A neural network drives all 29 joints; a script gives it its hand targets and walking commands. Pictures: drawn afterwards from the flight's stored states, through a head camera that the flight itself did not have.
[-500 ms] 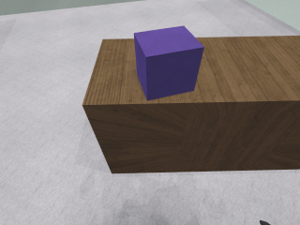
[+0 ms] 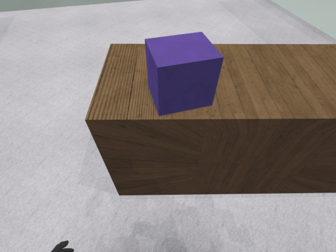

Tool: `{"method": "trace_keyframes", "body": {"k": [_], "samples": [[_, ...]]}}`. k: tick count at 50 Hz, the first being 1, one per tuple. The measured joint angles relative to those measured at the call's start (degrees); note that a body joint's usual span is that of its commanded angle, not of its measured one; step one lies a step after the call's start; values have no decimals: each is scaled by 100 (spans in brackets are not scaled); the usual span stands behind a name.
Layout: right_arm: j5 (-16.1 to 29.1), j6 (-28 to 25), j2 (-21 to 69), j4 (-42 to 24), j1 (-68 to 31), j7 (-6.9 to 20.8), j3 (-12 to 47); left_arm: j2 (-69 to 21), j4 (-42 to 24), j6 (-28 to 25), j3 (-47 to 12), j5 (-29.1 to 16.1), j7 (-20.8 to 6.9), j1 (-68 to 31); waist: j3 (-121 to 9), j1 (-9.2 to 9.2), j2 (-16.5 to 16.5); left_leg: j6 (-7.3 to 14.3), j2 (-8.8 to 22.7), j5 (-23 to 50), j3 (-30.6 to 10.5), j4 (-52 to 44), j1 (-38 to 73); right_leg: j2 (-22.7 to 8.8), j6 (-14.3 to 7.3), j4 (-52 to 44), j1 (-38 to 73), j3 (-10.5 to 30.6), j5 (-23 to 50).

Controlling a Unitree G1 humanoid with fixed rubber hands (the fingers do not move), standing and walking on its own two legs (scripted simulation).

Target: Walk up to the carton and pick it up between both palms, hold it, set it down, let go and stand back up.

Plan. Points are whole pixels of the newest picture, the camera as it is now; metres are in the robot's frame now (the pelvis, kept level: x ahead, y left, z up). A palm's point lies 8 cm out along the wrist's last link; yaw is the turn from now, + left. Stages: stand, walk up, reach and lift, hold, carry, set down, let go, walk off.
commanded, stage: walk up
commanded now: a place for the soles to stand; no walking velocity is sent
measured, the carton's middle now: (180, 74) +0.67 -0.02 +0.03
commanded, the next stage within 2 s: none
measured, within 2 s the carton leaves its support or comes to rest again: neither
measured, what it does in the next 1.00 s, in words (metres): steps on the spot: left foot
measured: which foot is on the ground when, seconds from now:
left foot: down 0.00-0.62, up 0.64-0.74, down 0.76-1.00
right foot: down 0.00-0.82, up 0.84-1.00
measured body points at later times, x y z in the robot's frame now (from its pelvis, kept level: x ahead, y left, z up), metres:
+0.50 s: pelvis -0.01 +0.00 +0.01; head -0.01 +0.00 +0.45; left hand +0.07 +0.31 -0.12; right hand +0.07 -0.31 -0.12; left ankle -0.02 +0.13 -0.74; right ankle +0.01 -0.12 -0.74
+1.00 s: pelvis +0.07 +0.04 +0.01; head +0.05 +0.07 +0.46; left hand +0.11 +0.38 -0.12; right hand +0.11 -0.29 -0.08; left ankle +0.06 +0.14 -0.74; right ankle +0.10 -0.12 -0.67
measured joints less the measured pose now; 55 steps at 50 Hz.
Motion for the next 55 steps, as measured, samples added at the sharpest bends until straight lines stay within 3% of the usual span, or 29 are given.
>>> {"method": "trace_keyframes", "body": {"k": [26, 31, 33, 35, 38, 40, 42, 44, 46, 49, 55], "samples": [[-28, 16, -15, 339, -382, 12, -37, -97, 464, 25, 23, 68, -14, 4, -13, 68, 165, -2, 18, 382, 19, -480, 106, 9, 12, -538, 126, 16, 416], [-181, -13, -91, 86, 100, 180, -224, -63, 216, -39, 239, 190, -212, 464, -239, 67, 191, 368, -3, -1228, -126, 158, -98, 144, -186, -146, 5, 135, -896], [-191, 13, -156, 19, 243, 188, -311, 1, 87, -95, 311, 203, -217, 635, -231, 81, 161, 395, -20, -1245, -31, 607, -261, 154, -261, -289, 101, 176, -650], [-171, 17, -214, -71, 288, 173, -376, 106, -67, -157, 378, 211, -193, 740, -23, 133, 31, 380, -100, -1298, 118, 1002, -458, 48, -318, -483, 255, 250, 270], [-121, -25, -368, -190, 233, 174, -442, 168, -183, -137, 419, 209, -165, 882, 270, 131, 106, 375, -21, -1106, 70, 634, -634, 0, -29, -432, 495, 216, 204], [-112, -63, -407, -271, 228, 209, -499, 213, -184, -21, 401, 188, -195, 1045, 213, 166, 88, 320, -60, -280, 151, 434, -542, -65, -18, -187, 491, 268, -150], [-145, -138, -401, -400, 303, 219, -571, 251, -167, 146, 389, 167, -212, 1196, 13, 151, 49, 249, -125, 317, 214, 285, -451, -57, -145, 603, 187, 389, -1071], [-183, -188, -347, -453, 398, 185, -586, 254, -160, 261, 386, 172, -189, 1215, -132, 80, 84, 396, -107, 297, 189, 228, -337, 189, -176, 1843, -326, 476, -1374], [-180, -207, -263, -468, 531, 155, -556, 303, -259, 230, 376, 146, -207, 1172, -168, -18, 96, 394, -65, 232, 74, -20, -86, 335, -184, 2586, -706, 440, -1211], [-130, -258, -150, -507, 722, 132, -474, 443, -465, 70, 416, 113, -252, 1075, -99, -69, -17, 305, -29, 379, 7, -426, 293, 259, -162, 2920, -1159, 477, -745], [-88, -276, -150, -691, 855, 132, -380, 467, -601, 13, 397, 72, -367, 1080, 76, -30, -126, 263, -23, 99, 205, -599, 725, -119, 50, 2362, -1748, 453, 56]]}}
